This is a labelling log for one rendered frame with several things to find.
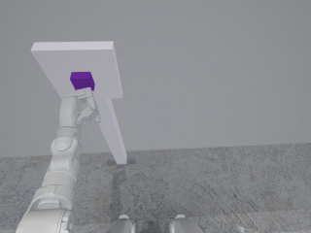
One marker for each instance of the left robot forearm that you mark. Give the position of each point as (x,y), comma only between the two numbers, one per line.
(57,189)

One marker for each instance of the robot left hand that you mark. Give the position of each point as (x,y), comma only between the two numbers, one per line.
(71,114)

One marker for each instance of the panel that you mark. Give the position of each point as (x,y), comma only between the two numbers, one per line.
(59,59)

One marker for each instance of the button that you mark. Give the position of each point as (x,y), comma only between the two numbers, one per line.
(82,80)

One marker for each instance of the right robot shin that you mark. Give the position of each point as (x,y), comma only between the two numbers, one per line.
(180,216)

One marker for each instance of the right robot thigh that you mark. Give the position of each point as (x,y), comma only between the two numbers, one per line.
(183,225)

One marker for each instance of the robot left upper arm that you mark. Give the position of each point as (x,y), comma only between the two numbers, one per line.
(55,220)

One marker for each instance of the robot right hand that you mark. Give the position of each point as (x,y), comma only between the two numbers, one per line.
(244,228)

